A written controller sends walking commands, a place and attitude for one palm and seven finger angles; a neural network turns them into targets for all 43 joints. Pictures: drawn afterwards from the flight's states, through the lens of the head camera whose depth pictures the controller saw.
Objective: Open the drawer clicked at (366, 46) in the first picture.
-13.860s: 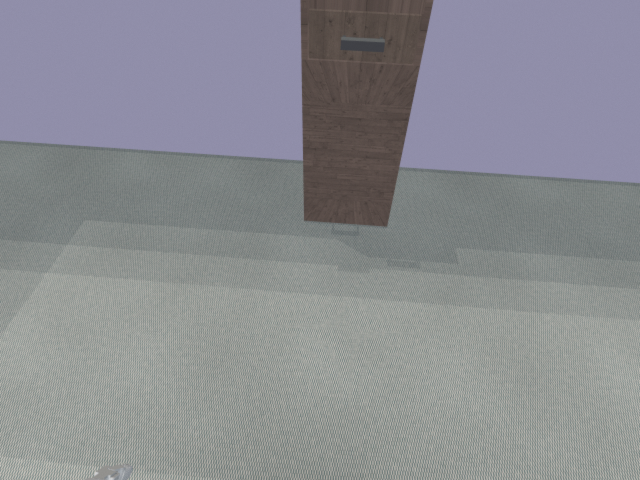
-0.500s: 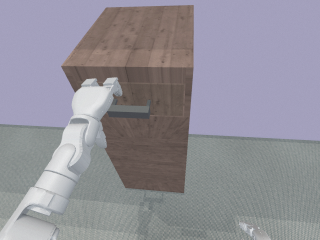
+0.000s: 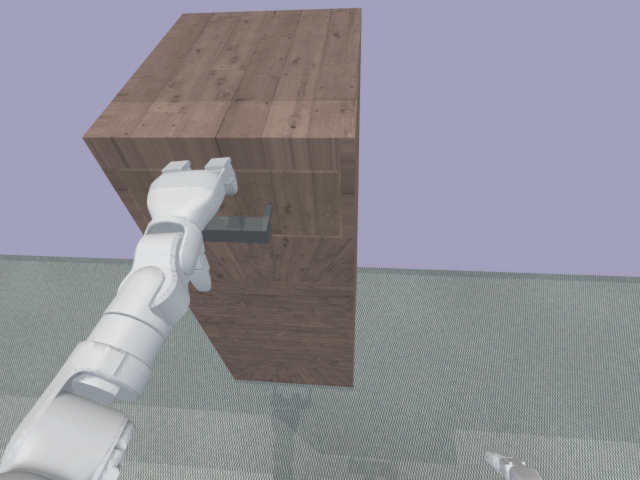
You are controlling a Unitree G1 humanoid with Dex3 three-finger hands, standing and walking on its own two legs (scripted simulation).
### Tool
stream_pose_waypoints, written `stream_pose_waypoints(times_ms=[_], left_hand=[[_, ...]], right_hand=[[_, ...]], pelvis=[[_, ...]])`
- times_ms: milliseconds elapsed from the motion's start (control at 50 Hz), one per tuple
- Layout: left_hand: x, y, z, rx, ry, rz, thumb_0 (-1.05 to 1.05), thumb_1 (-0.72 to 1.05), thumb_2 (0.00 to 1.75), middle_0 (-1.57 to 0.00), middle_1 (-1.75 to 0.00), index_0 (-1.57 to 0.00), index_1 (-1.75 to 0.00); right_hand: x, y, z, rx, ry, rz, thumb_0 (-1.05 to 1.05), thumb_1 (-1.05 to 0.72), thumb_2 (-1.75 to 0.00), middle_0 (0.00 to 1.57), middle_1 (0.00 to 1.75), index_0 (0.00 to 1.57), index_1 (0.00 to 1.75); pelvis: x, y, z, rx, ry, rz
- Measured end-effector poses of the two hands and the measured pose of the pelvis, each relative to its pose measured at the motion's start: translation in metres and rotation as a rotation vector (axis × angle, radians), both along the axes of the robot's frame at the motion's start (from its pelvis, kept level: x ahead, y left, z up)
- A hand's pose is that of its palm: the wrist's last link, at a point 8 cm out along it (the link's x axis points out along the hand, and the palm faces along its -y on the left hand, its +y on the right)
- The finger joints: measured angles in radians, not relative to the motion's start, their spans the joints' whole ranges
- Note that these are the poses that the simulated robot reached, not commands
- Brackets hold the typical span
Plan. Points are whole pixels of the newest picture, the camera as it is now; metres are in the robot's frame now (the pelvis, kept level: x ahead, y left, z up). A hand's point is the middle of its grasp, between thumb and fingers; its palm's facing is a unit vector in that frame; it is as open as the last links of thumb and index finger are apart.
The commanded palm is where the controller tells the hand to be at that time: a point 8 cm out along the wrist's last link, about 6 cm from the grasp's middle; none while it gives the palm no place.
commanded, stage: move the hooked fingers above the handle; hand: left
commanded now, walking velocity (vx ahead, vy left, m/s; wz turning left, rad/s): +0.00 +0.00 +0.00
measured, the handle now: (230, 218) +0.48 +0.17 +0.04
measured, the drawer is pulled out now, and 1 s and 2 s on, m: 0.00 0.00 0.00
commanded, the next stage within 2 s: none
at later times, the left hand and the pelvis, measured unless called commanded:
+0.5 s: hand (222, 220) +0.42 +0.16 +0.10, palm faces -0.01 -0.07 -1.00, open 13.7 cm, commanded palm +0.39 +0.17 +0.16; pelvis +0.00 -0.01 +0.00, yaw -2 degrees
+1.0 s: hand (227, 207) +0.43 +0.15 +0.12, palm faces +0.01 -0.05 -1.00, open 13.6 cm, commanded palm +0.40 +0.16 +0.16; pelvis -0.01 +0.00 +0.00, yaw -1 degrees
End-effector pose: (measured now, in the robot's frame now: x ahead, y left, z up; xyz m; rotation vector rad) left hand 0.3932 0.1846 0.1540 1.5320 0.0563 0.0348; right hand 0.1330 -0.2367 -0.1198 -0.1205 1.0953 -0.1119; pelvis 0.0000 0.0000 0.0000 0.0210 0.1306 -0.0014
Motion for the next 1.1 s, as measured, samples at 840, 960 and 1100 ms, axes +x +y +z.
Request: stream_pose_waypoints(times_ms=[840, 960, 1100], left_hand=[[0.008, -0.039, 0.015, -0.002, -0.105, -0.143, 0.00, -0.49, 0.30, -0.32, -1.20, -0.33, -1.20], [0.017, -0.034, 0.022, -0.003, -0.071, -0.063, 0.00, -0.49, 0.30, -0.35, -1.24, -0.36, -1.25], [0.005, -0.034, -0.017, -0.023, 0.085, -0.103, 0.00, -0.49, 0.30, -0.33, -1.22, -0.33, -1.23]], right_hand=[[-0.031, -0.011, -0.003, -0.029, -0.018, -0.067, 0.00, -0.91, -0.90, 0.20, 0.30, 0.20, 0.30], [-0.048, -0.005, -0.008, 0.001, 0.044, -0.078, 0.00, -0.91, -0.90, 0.20, 0.30, 0.20, 0.30], [-0.054, -0.011, -0.003, -0.024, 0.050, -0.094, 0.00, -0.91, -0.90, 0.20, 0.30, 0.20, 0.30]], pelvis=[[-0.017, -0.003, -0.002, 0.004, 0.003, -0.009], [-0.013, -0.001, 0.000, 0.003, 0.010, -0.016], [-0.012, -0.001, 0.000, 0.001, 0.000, -0.022]])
